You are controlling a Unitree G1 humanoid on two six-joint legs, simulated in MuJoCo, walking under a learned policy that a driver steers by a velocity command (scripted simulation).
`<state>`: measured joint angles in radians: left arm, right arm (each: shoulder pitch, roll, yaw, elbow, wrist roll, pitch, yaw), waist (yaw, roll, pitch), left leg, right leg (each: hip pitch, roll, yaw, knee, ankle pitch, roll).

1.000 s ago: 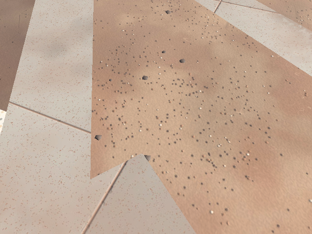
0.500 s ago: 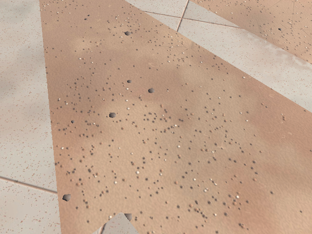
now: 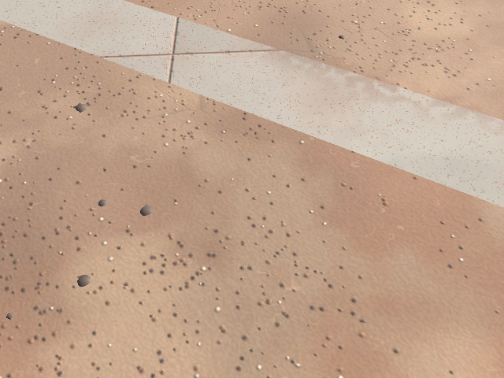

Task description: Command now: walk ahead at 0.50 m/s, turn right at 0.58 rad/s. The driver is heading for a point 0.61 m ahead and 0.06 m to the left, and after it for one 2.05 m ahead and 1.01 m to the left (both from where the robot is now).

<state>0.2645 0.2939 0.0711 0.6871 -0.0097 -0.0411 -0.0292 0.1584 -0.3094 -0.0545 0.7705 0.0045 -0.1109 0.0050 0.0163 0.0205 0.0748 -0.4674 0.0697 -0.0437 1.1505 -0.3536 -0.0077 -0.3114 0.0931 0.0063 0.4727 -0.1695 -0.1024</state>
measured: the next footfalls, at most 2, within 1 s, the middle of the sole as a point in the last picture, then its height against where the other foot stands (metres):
left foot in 0.36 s outside the picture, level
right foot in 0.84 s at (330, 303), level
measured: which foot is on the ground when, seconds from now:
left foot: up 0.00-0.34, down 0.36-0.86, up 0.88-1.00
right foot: down 0.00-0.38, up 0.40-0.82, down 0.84-1.00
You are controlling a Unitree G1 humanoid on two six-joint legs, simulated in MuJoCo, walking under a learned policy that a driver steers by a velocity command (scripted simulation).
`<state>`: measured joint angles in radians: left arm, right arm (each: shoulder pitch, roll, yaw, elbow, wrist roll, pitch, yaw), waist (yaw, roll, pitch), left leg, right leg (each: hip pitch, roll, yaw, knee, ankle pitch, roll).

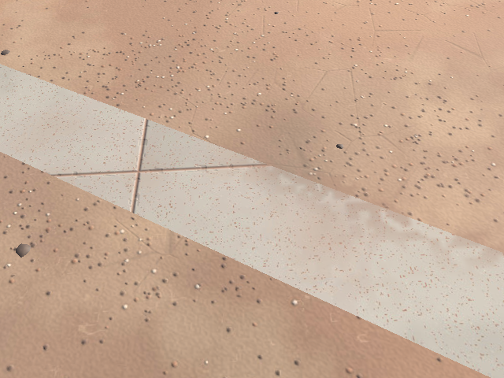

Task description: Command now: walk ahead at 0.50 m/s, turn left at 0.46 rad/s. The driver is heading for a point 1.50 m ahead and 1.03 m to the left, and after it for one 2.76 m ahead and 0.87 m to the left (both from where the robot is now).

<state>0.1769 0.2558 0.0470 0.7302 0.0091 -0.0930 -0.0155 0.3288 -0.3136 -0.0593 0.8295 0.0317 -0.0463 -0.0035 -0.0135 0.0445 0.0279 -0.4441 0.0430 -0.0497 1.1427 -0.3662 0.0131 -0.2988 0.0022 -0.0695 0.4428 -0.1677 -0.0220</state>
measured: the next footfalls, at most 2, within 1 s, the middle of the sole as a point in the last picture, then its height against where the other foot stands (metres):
left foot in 0.36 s outside the picture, level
right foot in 0.86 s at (240, 309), level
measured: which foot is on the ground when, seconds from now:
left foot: up 0.00-0.34, down 0.36-0.86, up 0.88-1.00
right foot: down 0.00-0.38, up 0.40-0.84, down 0.86-1.00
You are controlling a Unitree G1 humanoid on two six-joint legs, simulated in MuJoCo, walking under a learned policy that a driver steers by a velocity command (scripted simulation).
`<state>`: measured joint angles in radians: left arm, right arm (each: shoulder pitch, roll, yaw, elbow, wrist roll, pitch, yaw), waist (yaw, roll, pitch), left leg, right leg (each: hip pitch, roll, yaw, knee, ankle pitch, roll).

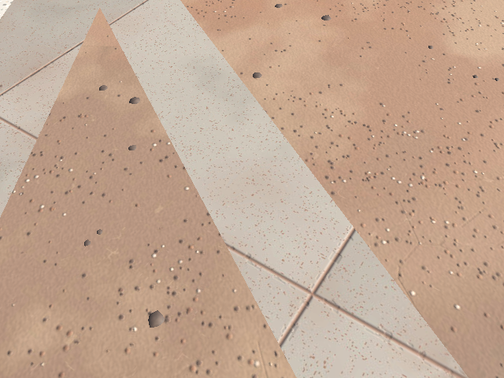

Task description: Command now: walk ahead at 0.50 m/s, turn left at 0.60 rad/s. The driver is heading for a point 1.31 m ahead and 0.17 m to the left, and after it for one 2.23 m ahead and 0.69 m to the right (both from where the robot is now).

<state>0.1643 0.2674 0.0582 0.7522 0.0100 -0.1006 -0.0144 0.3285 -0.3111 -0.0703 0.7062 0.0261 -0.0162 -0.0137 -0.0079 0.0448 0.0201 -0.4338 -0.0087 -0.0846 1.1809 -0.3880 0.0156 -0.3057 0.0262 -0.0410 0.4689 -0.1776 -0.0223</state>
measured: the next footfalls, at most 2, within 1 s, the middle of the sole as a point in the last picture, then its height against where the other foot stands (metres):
left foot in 0.38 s outside the picture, level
right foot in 0.90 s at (250, 303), level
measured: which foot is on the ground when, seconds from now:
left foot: up 0.00-0.36, down 0.38-0.92, up 0.94-1.00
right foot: down 0.00-0.40, up 0.42-0.88, down 0.90-1.00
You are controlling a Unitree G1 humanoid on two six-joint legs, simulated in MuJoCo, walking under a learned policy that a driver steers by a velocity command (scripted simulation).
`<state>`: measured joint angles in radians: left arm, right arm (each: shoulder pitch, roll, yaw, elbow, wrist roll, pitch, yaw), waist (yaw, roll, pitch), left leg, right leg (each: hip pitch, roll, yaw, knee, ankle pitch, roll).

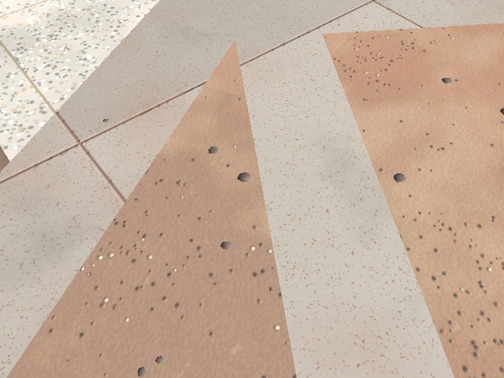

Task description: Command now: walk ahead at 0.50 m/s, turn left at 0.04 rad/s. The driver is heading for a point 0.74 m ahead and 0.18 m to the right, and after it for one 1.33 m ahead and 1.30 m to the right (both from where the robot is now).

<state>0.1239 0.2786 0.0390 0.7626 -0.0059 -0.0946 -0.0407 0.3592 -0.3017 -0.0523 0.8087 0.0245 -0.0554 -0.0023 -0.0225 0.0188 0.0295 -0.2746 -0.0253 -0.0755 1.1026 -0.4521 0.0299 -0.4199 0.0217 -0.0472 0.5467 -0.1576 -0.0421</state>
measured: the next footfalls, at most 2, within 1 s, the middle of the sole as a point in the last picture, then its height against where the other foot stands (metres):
left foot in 0.42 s outside the picture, level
right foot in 0.94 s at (329, 321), level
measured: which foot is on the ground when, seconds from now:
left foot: up 0.00-0.40, down 0.42-0.94, up 0.96-1.00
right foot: down 0.00-0.44, up 0.46-0.92, down 0.94-1.00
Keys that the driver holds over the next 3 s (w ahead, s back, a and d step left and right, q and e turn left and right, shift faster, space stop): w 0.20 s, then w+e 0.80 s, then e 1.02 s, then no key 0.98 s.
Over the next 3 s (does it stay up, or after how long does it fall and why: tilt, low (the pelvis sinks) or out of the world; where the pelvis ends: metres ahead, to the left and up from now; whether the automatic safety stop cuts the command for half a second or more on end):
stays up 0.75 -0.17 0.01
